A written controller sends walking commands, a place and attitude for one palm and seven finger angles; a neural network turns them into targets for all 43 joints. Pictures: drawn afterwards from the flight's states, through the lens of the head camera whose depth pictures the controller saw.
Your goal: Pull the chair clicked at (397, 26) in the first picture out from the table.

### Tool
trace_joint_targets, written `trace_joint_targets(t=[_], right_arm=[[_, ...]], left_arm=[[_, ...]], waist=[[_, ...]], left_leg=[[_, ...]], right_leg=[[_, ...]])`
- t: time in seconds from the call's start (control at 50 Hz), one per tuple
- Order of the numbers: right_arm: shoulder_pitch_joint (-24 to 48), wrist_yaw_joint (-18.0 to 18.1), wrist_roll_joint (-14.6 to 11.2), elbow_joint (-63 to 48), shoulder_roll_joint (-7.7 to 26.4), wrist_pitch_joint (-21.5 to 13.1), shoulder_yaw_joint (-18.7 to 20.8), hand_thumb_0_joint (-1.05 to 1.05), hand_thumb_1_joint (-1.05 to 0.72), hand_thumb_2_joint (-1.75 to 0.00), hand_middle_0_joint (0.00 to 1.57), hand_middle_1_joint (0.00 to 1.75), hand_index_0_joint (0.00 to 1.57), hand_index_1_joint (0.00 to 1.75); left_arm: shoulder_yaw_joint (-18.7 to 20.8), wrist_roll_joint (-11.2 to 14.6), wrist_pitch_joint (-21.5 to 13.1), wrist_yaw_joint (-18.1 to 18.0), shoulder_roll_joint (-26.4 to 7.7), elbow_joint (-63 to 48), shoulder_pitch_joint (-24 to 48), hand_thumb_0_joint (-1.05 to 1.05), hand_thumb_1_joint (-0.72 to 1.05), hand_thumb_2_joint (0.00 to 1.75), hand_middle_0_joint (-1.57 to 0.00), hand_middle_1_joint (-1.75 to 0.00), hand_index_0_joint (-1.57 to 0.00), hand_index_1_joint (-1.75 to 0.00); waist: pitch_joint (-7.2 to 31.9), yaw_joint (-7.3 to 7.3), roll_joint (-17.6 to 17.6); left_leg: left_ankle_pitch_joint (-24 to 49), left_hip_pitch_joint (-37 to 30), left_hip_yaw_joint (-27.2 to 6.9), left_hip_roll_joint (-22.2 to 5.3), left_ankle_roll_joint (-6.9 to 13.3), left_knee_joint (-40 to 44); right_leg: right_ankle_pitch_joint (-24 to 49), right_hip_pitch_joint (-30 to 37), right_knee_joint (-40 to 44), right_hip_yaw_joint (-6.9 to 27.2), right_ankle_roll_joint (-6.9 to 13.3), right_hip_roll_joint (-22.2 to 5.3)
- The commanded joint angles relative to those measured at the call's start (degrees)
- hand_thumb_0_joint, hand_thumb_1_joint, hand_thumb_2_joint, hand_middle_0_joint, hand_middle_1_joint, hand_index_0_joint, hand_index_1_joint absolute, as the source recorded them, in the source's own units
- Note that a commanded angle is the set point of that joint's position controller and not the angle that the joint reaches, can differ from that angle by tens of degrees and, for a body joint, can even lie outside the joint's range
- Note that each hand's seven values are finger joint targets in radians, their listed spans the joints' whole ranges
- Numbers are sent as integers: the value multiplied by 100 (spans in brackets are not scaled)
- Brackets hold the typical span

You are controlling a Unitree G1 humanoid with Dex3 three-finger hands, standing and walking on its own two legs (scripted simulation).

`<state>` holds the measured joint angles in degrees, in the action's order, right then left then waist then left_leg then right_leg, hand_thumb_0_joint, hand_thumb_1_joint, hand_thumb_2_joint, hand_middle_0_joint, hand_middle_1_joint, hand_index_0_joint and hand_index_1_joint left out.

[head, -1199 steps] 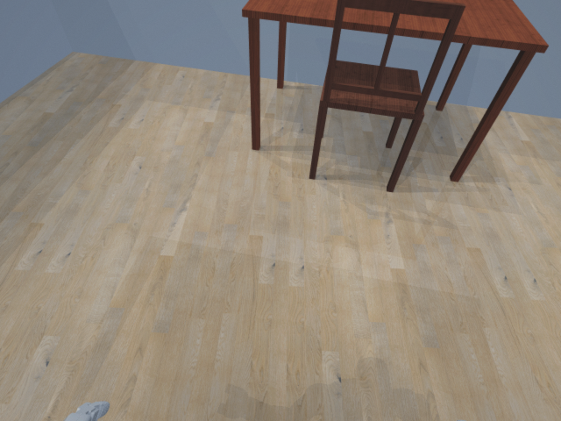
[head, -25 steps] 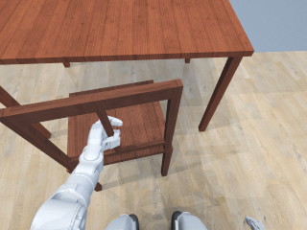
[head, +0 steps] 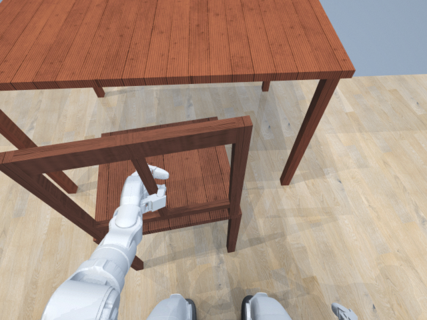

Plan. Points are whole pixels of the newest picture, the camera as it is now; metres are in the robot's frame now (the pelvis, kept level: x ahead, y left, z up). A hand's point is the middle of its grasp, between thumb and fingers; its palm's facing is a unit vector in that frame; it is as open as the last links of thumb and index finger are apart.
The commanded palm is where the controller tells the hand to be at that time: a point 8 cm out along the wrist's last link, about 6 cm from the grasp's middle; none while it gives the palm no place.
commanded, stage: step backward, pulling the chair out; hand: left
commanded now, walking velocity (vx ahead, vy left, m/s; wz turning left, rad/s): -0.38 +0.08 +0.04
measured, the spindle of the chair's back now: (152, 189) +0.39 +0.15 -0.06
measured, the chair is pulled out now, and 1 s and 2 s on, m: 0.20 0.24 0.41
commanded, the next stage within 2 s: none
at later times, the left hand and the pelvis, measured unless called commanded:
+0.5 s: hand (160, 198) +0.36 +0.12 -0.05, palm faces +0.02 -0.98 -0.18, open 5.2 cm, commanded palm +0.36 +0.18 -0.05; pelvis -0.01 +0.00 +0.00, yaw +2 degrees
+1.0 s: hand (157, 215) +0.32 +0.12 -0.05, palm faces +0.00 -0.99 -0.16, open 5.2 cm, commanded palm +0.31 +0.18 -0.04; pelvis -0.07 +0.01 +0.01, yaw +3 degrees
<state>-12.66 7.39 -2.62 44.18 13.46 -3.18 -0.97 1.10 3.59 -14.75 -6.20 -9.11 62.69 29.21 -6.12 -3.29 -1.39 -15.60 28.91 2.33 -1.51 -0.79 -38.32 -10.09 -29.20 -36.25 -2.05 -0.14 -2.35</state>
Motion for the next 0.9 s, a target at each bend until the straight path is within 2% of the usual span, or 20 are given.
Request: trace_joint_targets(t=[0.0,0.04,0.08,0.12,0.16,0.2,0.26,0.3,0.34,0.38,0.42,0.46,0.5,0.56,0.62,0.66,0.7,0.78,0.82,0.88], right_arm=[[-345,114,-2,-321,879,-246,278,0,-90,-90,20,30,20,30],[-252,137,-12,-352,946,-244,275,0,-90,-90,20,30,20,30],[-126,120,-53,-525,942,-235,263,0,-90,-90,20,30,20,30],[-22,151,14,-580,931,-213,218,0,-90,-90,20,30,20,30],[-148,143,53,-514,889,-203,251,0,-90,-90,20,30,20,30],[-203,141,71,-481,891,-200,287,0,-90,-90,20,30,20,30],[-14,111,40,-621,832,-173,262,0,-90,-90,20,30,20,30],[-162,122,6,-629,874,-220,304,0,-90,-90,20,30,20,30],[-350,82,-15,-483,802,-253,302,0,-90,-90,20,30,20,30],[-209,47,38,-420,752,-259,245,0,-90,-90,20,30,20,30],[-231,49,35,-332,803,-263,199,0,-90,-90,20,30,20,30],[-276,83,27,-254,904,-264,192,0,-90,-90,20,30,20,30],[-181,130,16,-383,1117,-206,288,0,-90,-90,20,30,20,30],[-36,85,114,-563,872,-136,224,0,-90,-90,20,30,20,30],[-309,27,158,-441,868,-141,323,0,-90,-90,20,30,20,30],[-344,-42,173,-411,846,-137,330,0,-90,-90,20,30,20,30],[-370,22,104,-403,883,-102,394,0,-90,-90,20,30,20,30],[-180,56,-4,-496,813,-87,361,0,-90,-90,20,30,20,30],[-161,51,39,-477,847,-86,296,0,-90,-90,20,30,20,30],[-195,83,51,-437,899,-36,219,0,-90,-90,20,30,20,30]], left_arm=[[141,-233,-279,-153,-1376,-991,1909,0,90,90,-50,-145,-50,-145],[15,-227,-333,-129,-1214,-1090,2049,0,90,90,-50,-145,-50,-145],[-147,-137,-367,-87,-1010,-1146,2164,0,90,90,-50,-145,-50,-145],[-143,-149,-329,-84,-939,-1298,2244,0,90,90,-50,-145,-50,-145],[-117,-156,-314,-63,-917,-1323,2270,0,90,90,-50,-145,-50,-145],[31,-187,-269,-30,-1122,-1266,2217,0,90,90,-50,-145,-50,-145],[-76,-180,-207,2,-1055,-1298,2244,0,90,90,-50,-145,-50,-145],[102,-175,-219,-56,-1347,-1252,2091,0,90,90,-50,-145,-50,-145],[97,-177,-198,-101,-1388,-1101,1946,0,90,90,-50,-145,-50,-145],[163,-228,-155,-102,-1367,-1059,1928,0,90,90,-50,-145,-50,-145],[222,-208,-60,-89,-1367,-1068,1977,0,90,90,-50,-145,-50,-145],[135,-187,-14,-65,-1254,-1134,2061,0,90,90,-50,-145,-50,-145],[-21,-171,1,-45,-1081,-1146,2208,0,90,90,-50,-145,-50,-145],[-179,-167,-73,22,-760,-1506,2584,0,90,90,-50,-145,-50,-145],[-46,-240,-115,51,-806,-1343,2490,0,90,90,-50,-145,-50,-145],[-111,-292,-183,88,-768,-1378,2585,0,90,90,-50,-145,-50,-145],[165,-274,-195,54,-1190,-1283,2401,0,90,90,-50,-145,-50,-145],[289,-196,-66,29,-1482,-1072,2048,0,90,90,-50,-145,-50,-145],[331,-200,86,27,-1434,-1074,1919,0,90,90,-50,-145,-50,-145],[225,-171,262,37,-1228,-1244,1963,0,90,90,-50,-145,-50,-145]], waist=[[2465,71,736],[2528,69,276],[2309,108,42],[2200,162,-846],[2448,164,-779],[2638,148,-601],[2072,207,-693],[1967,179,116],[2266,137,994],[2426,185,1031],[2477,117,1079],[2475,56,813],[2297,119,-63],[2396,177,-1129],[2735,111,-655],[2654,61,-797],[3007,19,-290],[2886,119,742],[2804,154,746],[2702,35,825]], left_leg=[[-72,-1299,-364,-19,-52,90],[860,-1410,-641,-387,55,728],[158,-1148,-971,-802,250,1277],[180,-844,-1445,-1135,457,1706],[1530,-1351,-1399,-1187,517,1266],[2112,-1383,-1151,-1104,433,1007],[-7,-65,-976,-963,333,1183],[-977,-61,-742,-455,155,504],[-1025,-877,-377,101,-94,-716],[-1161,-703,-523,187,-110,-1255],[-1029,-766,-681,61,-110,-601],[16,-1120,-645,-82,-45,644],[1649,-1208,-1125,-684,183,1133],[1948,-1013,-1527,-1249,499,1492],[4022,-1983,-1412,-1299,502,734],[4153,-1929,-1227,-1213,384,551],[3414,-1545,-943,-962,120,338],[-1128,-794,-579,43,-204,-947],[-1383,-625,-788,25,-176,-1066],[-687,-1019,-679,-103,-116,336]], right_leg=[[23,935,1480,1021,384,-1285],[217,959,956,550,86,-742],[-1050,854,610,390,-25,-335],[-1055,933,-236,216,-10,-51],[-397,950,-219,257,10,-48],[225,1271,-59,317,-14,-106],[-803,1557,-39,553,126,-302],[-1379,1140,792,1220,355,-752],[-1811,641,1973,1925,641,-1612],[-373,1253,1887,1731,773,-1788],[1042,1657,1381,1213,686,-1694],[1551,1741,961,763,353,-1302],[1153,1526,543,331,-7,-540],[-365,1374,-577,185,-31,-140],[276,1246,-213,283,3,-99],[999,1474,95,363,49,-192],[2561,2095,281,575,123,-467],[2209,2055,1403,1653,739,-1832],[2312,2212,1348,1491,848,-1940],[2527,2294,1066,882,464,-1537]])
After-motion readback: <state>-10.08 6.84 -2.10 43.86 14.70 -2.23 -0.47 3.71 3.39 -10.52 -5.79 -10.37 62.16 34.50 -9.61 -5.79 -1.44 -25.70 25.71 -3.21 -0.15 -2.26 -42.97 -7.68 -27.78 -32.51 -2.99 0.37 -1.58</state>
